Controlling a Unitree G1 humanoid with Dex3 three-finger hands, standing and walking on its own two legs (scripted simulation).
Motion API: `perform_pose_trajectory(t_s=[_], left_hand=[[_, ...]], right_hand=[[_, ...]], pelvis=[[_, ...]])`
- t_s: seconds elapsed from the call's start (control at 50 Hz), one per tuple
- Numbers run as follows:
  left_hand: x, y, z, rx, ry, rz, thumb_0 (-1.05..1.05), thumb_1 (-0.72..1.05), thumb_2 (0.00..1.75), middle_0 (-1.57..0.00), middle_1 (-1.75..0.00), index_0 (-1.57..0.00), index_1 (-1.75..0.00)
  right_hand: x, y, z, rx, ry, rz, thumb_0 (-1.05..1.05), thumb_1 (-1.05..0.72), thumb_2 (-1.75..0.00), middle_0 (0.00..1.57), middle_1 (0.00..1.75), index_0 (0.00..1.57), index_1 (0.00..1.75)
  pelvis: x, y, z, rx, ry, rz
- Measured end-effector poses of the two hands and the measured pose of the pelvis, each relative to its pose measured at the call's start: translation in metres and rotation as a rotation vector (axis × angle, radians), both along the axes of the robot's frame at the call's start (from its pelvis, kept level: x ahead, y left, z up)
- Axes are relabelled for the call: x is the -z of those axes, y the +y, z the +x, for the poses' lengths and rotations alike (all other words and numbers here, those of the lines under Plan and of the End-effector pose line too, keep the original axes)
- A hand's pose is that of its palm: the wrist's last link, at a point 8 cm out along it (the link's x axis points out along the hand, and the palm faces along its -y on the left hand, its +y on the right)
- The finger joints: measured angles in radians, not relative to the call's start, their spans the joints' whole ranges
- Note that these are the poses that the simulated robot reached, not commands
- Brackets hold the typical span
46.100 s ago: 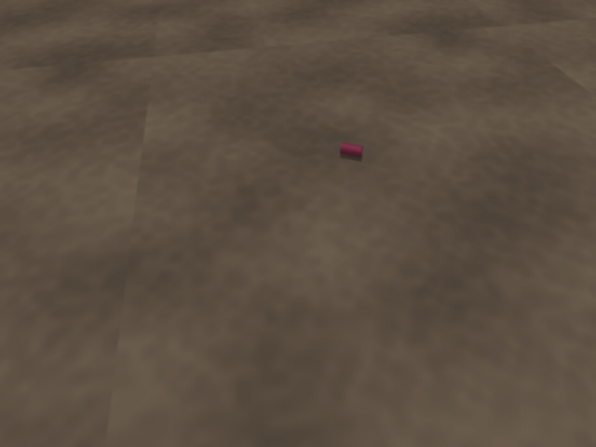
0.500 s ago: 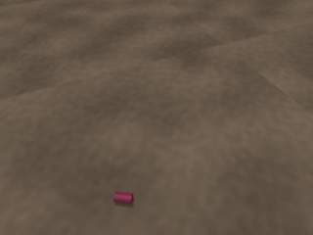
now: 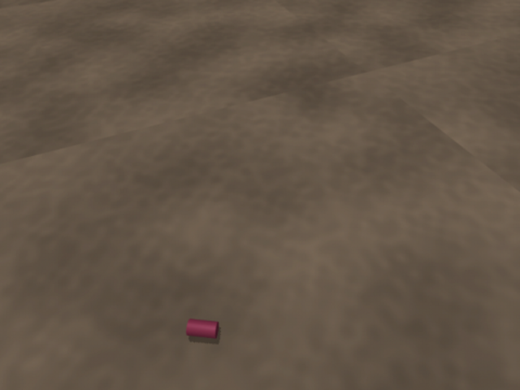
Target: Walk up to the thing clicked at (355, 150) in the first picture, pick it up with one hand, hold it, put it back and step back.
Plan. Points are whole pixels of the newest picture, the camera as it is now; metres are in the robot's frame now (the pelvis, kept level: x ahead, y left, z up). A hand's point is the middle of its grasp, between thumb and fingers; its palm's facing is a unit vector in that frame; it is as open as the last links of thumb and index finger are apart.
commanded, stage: stand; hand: left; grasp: from above
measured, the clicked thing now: (202, 328) +0.46 +0.24 -0.75
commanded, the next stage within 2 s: step back in 0.56 s
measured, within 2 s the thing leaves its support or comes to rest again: neither
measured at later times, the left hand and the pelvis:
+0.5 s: hand out of the picture +0.08 +0.25 -0.15, palm faces +0.00 -0.94 -0.34, open 7.4 cm; pelvis +0.00 +0.00 +0.00, yaw +0 degrees
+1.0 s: hand out of the picture +0.09 +0.31 -0.18, palm faces -0.06 -0.93 -0.36, open 7.4 cm; pelvis -0.07 +0.06 -0.02, yaw -2 degrees
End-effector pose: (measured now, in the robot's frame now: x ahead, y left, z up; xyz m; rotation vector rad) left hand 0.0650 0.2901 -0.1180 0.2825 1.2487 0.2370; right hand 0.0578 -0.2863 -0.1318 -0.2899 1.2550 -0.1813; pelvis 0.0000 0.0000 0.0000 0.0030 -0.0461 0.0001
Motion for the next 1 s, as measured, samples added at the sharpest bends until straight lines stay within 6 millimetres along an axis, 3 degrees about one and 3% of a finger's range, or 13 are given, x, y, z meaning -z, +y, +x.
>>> perform_pose_trajectory(t_s=[0.56, 0.7, 0.8, 0.9, 1.0], left_hand=[[-0.001, 0.002, 0.009, 0.026, -0.006, 0.002, 0.01, 0.90, 0.89, -0.21, -0.30, -0.20, -0.30], [0.002, 0.019, 0.011, 0.036, -0.029, 0.029, 0.01, 0.90, 0.89, -0.21, -0.30, -0.21, -0.30], [0.008, 0.042, 0.013, 0.092, -0.038, 0.051, 0.01, 0.90, 0.89, -0.21, -0.30, -0.21, -0.30], [0.026, 0.068, 0.026, 0.109, -0.099, 0.041, 0.01, 0.90, 0.89, -0.21, -0.30, -0.21, -0.30], [0.026, 0.069, 0.018, 0.125, -0.099, 0.022, 0.01, 0.91, 0.89, -0.21, -0.30, -0.20, -0.30]], right_hand=[[-0.003, -0.004, 0.000, 0.009, 0.004, -0.005, 0.00, -0.91, -0.90, 0.20, 0.30, 0.20, 0.30], [-0.001, -0.008, 0.002, 0.016, -0.008, -0.028, 0.00, -0.91, -0.90, 0.20, 0.30, 0.20, 0.30], [-0.006, -0.003, -0.016, 0.028, -0.003, -0.065, 0.00, -0.91, -0.90, 0.20, 0.30, 0.20, 0.30], [-0.005, 0.012, -0.054, 0.029, 0.035, -0.128, 0.00, -0.91, -0.90, 0.20, 0.30, 0.20, 0.30], [-0.015, 0.033, -0.092, 0.054, 0.076, -0.123, 0.00, -0.91, -0.90, 0.20, 0.30, 0.20, 0.30]], pelvis=[[0.000, 0.000, 0.004, 0.008, 0.008, -0.001], [0.007, 0.007, -0.019, 0.017, 0.018, -0.006], [0.012, 0.027, -0.038, 0.028, 0.035, 0.008], [0.027, 0.050, -0.055, 0.018, 0.033, -0.001], [0.018, 0.059, -0.069, 0.027, 0.024, -0.020]])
